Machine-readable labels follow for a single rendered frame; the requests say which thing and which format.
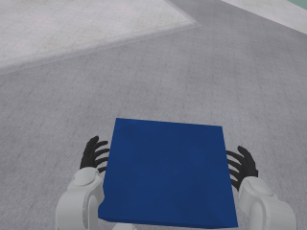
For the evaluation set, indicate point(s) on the robot left hand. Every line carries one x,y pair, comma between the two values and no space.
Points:
89,154

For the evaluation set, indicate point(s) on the left robot forearm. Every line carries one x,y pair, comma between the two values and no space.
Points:
77,208

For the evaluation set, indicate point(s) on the right robot forearm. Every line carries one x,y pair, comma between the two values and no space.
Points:
262,206

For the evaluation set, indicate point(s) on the carton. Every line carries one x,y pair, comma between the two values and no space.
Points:
168,174

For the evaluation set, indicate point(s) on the robot right hand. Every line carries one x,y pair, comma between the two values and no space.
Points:
246,169

